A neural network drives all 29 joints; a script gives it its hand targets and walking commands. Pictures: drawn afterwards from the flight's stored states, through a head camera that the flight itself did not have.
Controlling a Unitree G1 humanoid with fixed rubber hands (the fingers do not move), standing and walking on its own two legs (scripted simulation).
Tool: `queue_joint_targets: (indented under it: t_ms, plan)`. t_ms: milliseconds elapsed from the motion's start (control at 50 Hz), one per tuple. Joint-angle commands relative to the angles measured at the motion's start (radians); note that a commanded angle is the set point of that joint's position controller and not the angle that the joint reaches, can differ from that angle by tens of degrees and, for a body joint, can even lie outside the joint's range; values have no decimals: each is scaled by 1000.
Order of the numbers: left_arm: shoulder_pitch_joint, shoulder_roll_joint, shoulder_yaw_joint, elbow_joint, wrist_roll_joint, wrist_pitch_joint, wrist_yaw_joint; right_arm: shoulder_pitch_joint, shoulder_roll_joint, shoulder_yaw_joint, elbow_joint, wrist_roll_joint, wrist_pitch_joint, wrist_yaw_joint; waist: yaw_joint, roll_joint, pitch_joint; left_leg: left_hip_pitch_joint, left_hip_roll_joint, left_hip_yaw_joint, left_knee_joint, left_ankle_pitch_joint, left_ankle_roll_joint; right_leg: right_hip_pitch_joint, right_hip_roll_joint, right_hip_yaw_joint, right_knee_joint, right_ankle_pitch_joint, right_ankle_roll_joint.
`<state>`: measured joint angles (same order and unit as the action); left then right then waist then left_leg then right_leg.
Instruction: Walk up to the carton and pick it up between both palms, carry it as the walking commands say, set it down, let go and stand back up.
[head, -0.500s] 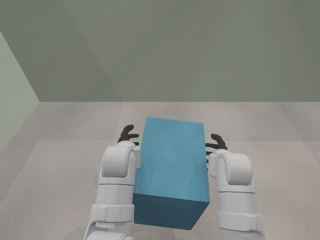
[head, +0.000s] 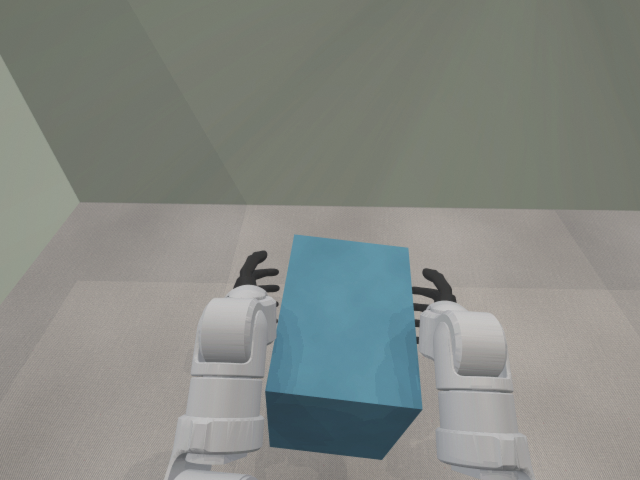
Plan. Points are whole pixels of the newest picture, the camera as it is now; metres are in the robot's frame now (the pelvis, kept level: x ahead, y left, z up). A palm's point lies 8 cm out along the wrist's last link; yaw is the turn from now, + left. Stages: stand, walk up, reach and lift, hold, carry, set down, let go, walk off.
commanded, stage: carry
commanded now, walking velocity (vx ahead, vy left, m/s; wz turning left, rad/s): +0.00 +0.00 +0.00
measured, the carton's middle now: (338, 348) +0.31 +0.00 +0.01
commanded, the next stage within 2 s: hold in 0.50 s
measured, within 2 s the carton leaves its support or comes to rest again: neither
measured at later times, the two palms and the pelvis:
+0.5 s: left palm (247, 309) +0.30 +0.12 +0.10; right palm (448, 329) +0.29 -0.12 +0.09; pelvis +0.00 +0.00 +0.00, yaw +0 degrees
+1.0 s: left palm (253, 312) +0.31 +0.11 +0.08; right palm (455, 338) +0.29 -0.13 +0.07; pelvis +0.00 +0.01 +0.01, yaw -8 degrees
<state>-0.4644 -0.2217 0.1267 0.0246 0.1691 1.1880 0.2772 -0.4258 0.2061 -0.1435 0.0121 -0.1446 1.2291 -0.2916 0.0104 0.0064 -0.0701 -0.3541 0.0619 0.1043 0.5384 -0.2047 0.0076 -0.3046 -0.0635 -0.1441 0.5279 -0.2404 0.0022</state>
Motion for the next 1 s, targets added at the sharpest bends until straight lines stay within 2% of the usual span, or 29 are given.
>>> queue_joint_targets:
  t_ms: [0,480,500,520,540,560,580,600,620,660,700,720,780,820,900,980]
  plan:
    - [-392,-1085,-530,9,-426,2,-377,-534,1051,541,-74,430,-36,409,-3,4,-293,113,86,-80,-73,150,19,95,-80,84,-78,80,-30]
    - [-317,-1053,-568,-27,-420,-26,-384,-464,1014,597,-127,406,-72,401,-1,-2,-280,99,80,-75,-77,121,14,65,-80,82,-86,40,-23]
    - [-26,-912,-152,633,-132,-160,-378,-136,842,170,488,136,-229,423,5,12,-35,313,-67,-114,-160,140,1,9,103,253,-247,120,-35]
    - [-48,-881,-149,500,-36,-329,-389,-118,845,149,445,32,-395,433,-31,-16,-38,323,-106,-138,-156,174,-3,89,96,250,-220,217,-20]
    - [-89,-874,-184,403,-18,-434,-408,-201,893,218,351,10,-494,451,8,-59,-132,365,-139,-137,-145,253,17,143,116,235,-164,340,-6]
    - [-145,-934,-265,315,-53,-487,-434,-274,982,318,249,45,-546,469,31,-55,-255,359,-144,-145,-127,350,24,232,122,237,-121,486,2]
    - [-209,-990,-328,248,-93,-514,-459,-350,1037,393,156,104,-575,486,52,-40,-361,359,-148,-145,-121,380,25,292,129,240,-109,542,1]
    - [-315,-1030,-372,188,-129,-528,-468,-464,1064,454,92,152,-591,505,84,-19,-414,352,-137,-159,-129,370,26,309,147,237,-109,481,-2]
    - [-358,-1040,-403,161,-148,-529,-472,-523,1084,496,81,177,-591,514,109,-19,-415,350,-138,-161,-136,310,21,297,150,236,-126,380,-7]
    - [-376,-997,-386,239,-141,-512,-481,-545,1054,494,153,163,-576,510,101,-45,-304,340,-145,-154,-159,103,25,226,149,248,-173,133,-7]
    - [-381,-946,-329,326,-115,-496,-498,-530,1021,418,273,108,-562,502,97,-65,-197,309,-158,-136,-161,-51,28,166,142,269,-218,-131,-16]
    - [-387,-940,-304,357,-101,-488,-502,-527,1005,385,325,84,-561,504,101,-37,-166,300,-158,-130,-169,-81,27,146,143,270,-220,-184,-25]
    - [-389,-943,-225,478,-52,-470,-500,-526,961,274,451,31,-560,512,78,15,-116,285,-139,-138,-204,-115,24,126,153,257,-191,-170,-32]
    - [-403,-948,-181,531,-27,-465,-494,-535,946,223,493,9,-558,516,66,19,-83,284,-130,-145,-219,-106,20,130,155,254,-186,-132,-30]
    - [-432,-961,-135,568,-10,-471,-478,-575,919,185,501,-8,-558,519,58,26,-54,275,-117,-160,-245,-89,16,168,161,248,-179,-67,-28]
    - [-426,-975,-135,554,-19,-479,-463,-577,905,195,471,-2,-561,517,48,26,-76,287,-113,-168,-254,-51,9,203,161,244,-181,-10,-25]
